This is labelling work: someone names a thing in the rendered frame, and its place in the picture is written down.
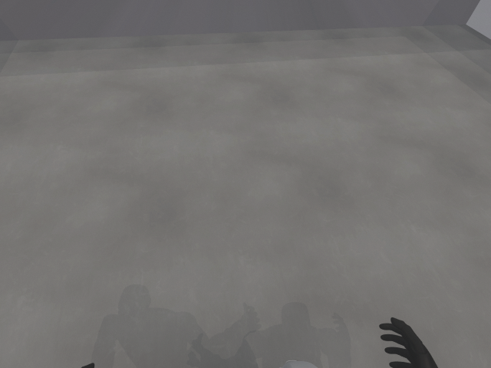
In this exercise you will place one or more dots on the right robot hand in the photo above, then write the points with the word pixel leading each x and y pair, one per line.
pixel 415 351

